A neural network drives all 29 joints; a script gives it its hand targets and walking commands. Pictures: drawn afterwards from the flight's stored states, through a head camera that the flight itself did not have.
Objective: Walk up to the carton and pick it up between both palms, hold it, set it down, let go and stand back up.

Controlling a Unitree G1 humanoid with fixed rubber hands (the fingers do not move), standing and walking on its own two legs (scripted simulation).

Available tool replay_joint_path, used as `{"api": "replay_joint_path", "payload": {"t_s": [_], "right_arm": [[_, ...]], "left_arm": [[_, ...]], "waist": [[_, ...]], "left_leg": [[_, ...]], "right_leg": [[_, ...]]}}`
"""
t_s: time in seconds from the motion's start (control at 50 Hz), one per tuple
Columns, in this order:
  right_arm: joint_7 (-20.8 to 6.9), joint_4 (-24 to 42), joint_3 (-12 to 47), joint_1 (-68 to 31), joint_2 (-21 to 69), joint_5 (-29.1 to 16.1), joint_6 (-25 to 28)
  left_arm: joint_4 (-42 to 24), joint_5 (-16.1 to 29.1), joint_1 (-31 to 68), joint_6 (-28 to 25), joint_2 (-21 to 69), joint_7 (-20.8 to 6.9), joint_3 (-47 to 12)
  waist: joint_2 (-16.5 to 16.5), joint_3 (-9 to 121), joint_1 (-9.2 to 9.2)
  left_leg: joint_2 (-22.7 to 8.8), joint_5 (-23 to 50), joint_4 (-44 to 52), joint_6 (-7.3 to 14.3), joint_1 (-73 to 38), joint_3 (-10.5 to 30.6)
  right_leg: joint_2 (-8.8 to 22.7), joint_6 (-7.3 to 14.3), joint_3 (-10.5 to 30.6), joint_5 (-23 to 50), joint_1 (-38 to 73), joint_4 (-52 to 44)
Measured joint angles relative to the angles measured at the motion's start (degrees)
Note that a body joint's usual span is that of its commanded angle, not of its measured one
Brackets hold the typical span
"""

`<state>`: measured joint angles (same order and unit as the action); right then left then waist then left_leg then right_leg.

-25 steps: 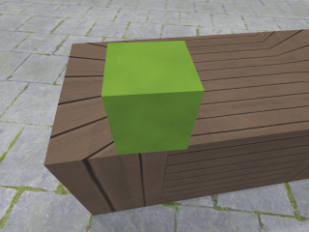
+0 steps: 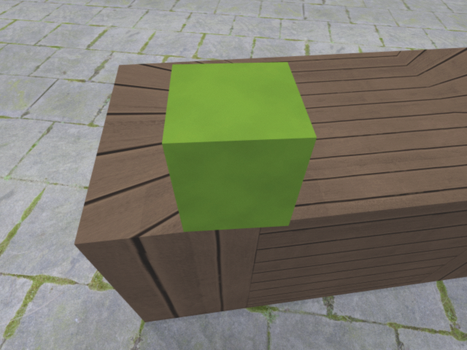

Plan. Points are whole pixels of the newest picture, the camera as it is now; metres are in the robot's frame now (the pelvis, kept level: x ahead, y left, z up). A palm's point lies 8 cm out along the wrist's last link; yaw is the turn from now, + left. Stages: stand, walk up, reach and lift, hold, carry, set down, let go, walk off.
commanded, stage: walk up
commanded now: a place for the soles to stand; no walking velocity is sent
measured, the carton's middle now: (233, 149) +0.49 +0.02 +0.04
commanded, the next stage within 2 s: reach and lift in 0.14 s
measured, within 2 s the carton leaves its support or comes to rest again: neither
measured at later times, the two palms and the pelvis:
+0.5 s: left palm (106, 341) +0.15 +0.23 -0.09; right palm (391, 332) +0.17 -0.27 -0.09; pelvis -0.02 -0.02 -0.02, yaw +2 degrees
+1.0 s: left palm (101, 340) +0.15 +0.23 -0.07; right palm out of the picture +0.14 -0.25 -0.07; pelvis -0.01 -0.02 +0.00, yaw +0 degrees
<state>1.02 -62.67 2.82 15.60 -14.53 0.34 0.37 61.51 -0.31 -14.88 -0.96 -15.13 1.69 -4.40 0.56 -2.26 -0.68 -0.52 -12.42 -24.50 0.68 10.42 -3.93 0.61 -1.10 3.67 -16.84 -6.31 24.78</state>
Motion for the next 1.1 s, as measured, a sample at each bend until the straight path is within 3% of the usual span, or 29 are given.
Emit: {"api": "replay_joint_path", "payload": {"t_s": [0.16,0.22,0.28,0.34,0.4,0.46,0.52,0.62,0.7,0.86,1.1], "right_arm": [[-0.15,-0.59,-0.68,0.24,0.37,0.73,0.04],[-2.85,2.78,-7.27,-7.06,1.63,4.10,-3.13],[-4.63,8.70,-8.26,-15.52,0.88,2.25,-7.59],[-4.40,10.62,-5.62,-23.21,-0.85,-3.00,-10.46],[-3.37,13.82,-2.47,-25.15,-1.75,-7.18,-12.61],[-2.66,17.99,-1.56,-21.58,-2.04,-7.74,-13.93],[-3.01,22.43,-2.11,-15.90,-1.86,-6.18,-13.95],[-4.22,25.38,-4.48,-9.64,0.90,-2.39,-11.07],[-3.56,26.68,-5.29,-8.78,3.90,-0.53,-8.12],[-2.50,28.85,-2.97,-6.33,3.89,-1.73,-3.31],[-3.85,32.46,-4.07,-1.68,1.92,-2.65,-0.39]], "left_arm": [[-0.18,0.28,-0.11,1.57,0.22,-0.28,0.14],[-9.37,2.59,6.20,17.57,-2.42,-1.36,0.56],[-19.51,0.03,15.35,30.83,-3.90,-2.60,2.36],[-27.24,-4.93,21.54,38.99,-2.68,-4.91,5.55],[-33.83,-8.54,20.43,42.23,-0.28,-7.53,7.84],[-37.60,-9.91,15.12,41.86,1.18,-8.51,7.69],[-38.14,-9.60,10.46,39.21,1.48,-7.72,7.76],[-36.91,-6.47,7.08,32.89,-0.05,-5.59,8.45],[-36.26,-3.20,8.86,29.24,-1.99,-4.53,8.60],[-37.38,-1.09,8.36,24.31,-0.38,-3.74,8.46],[-38.62,0.03,3.08,16.95,2.00,-1.94,7.85]], "waist": [[-0.20,0.13,-0.13],[0.54,-1.53,-0.75],[1.03,-2.98,-0.13],[0.35,-3.85,-0.49],[-0.15,-4.34,-1.31],[0.29,-3.30,-1.66],[0.98,-3.26,-1.08],[1.04,-3.40,0.00],[0.84,-4.03,0.29],[0.39,-4.81,-0.40],[0.94,-2.37,1.61]], "left_leg": [[-0.15,-0.09,-0.83,-0.23,1.07,0.77],[-0.54,-2.93,-9.83,-0.78,8.48,1.51],[-1.05,-5.53,-17.17,-0.97,13.58,2.17],[-2.00,-7.15,-21.05,-1.45,14.75,3.04],[-2.65,-6.27,-19.08,-1.53,10.87,3.14],[-2.42,-4.73,-14.37,-1.84,6.57,2.77],[-1.94,-3.38,-9.97,-1.89,3.73,2.58],[-2.08,-1.26,-6.68,-2.19,4.23,2.36],[-2.46,-0.78,-6.24,-2.29,5.30,1.79],[-2.06,1.49,0.52,-2.13,-1.45,0.76],[-1.41,3.06,5.53,-1.60,-5.55,0.14]], "right_leg": [[-0.05,0.31,-1.02,-0.28,-0.57,0.42],[0.24,0.41,-2.78,-3.71,-7.84,9.97],[-0.20,0.48,-3.30,-6.44,-12.60,17.12],[-1.15,0.62,-4.01,-7.43,-12.93,19.50],[-1.85,0.89,-4.09,-6.47,-8.80,16.70],[-1.69,1.29,-3.86,-4.87,-4.84,12.31],[-1.26,1.42,-3.82,-3.44,-2.42,8.76],[-1.40,1.63,-3.67,-1.76,-3.52,6.45],[-1.74,1.71,-3.09,-1.25,-5.09,6.47],[-1.37,1.30,-2.20,1.44,1.46,-0.53],[-0.75,0.95,-1.75,3.47,5.71,-6.20]]}}
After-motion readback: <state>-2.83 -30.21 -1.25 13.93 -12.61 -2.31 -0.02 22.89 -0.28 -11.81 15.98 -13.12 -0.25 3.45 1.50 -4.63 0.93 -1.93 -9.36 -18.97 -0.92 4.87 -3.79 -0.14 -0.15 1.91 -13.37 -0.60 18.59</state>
